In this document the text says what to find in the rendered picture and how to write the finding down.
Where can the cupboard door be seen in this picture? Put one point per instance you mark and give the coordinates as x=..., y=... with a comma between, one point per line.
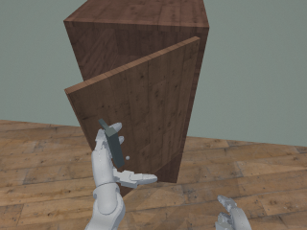
x=149, y=97

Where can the left robot forearm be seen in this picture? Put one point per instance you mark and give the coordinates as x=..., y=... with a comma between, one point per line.
x=108, y=208

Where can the left robot hand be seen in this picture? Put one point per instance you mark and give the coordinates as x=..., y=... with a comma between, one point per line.
x=102, y=165

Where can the handle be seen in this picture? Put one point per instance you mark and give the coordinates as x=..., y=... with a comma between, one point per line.
x=113, y=143

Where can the right robot hand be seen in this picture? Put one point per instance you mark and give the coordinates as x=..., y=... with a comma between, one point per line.
x=236, y=220

